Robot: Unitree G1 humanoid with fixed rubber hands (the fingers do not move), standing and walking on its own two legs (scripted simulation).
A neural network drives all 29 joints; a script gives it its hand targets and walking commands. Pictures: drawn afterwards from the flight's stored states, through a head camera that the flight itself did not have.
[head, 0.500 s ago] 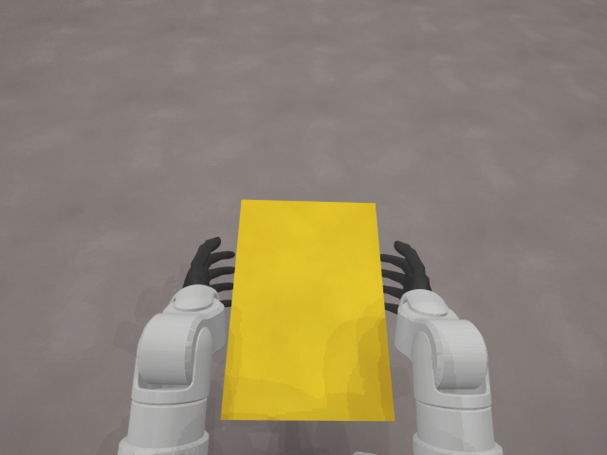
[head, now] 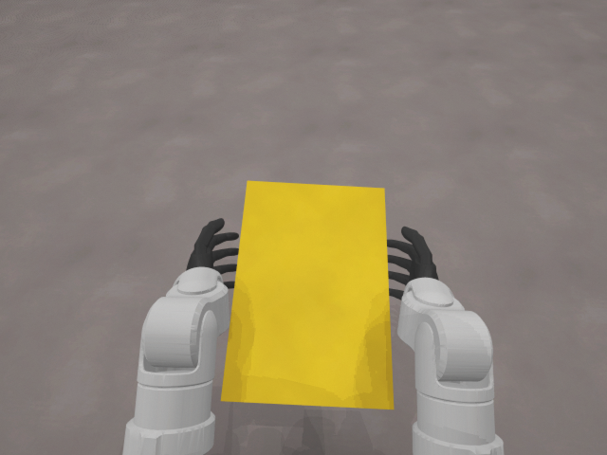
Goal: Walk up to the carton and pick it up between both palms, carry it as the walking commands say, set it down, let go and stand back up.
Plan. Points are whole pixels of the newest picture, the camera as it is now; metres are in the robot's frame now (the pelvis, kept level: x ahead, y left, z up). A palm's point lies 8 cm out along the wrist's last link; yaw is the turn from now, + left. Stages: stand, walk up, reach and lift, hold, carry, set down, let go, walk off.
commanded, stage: carry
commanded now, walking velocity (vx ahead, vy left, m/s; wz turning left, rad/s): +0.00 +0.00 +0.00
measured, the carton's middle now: (308, 301) +0.32 +0.00 +0.01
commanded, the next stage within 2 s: none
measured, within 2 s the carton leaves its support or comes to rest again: neither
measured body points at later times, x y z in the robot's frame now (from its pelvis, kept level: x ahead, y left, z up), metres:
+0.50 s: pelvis +0.04 +0.03 -0.01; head +0.04 +0.03 +0.44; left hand +0.35 +0.18 +0.09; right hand +0.36 -0.08 +0.09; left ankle -0.02 +0.12 -0.73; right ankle +0.03 -0.08 -0.74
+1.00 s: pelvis -0.02 +0.03 -0.02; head -0.01 +0.02 +0.43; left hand +0.22 +0.23 +0.07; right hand +0.30 -0.02 +0.06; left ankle -0.04 +0.12 -0.73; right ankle +0.00 -0.09 -0.74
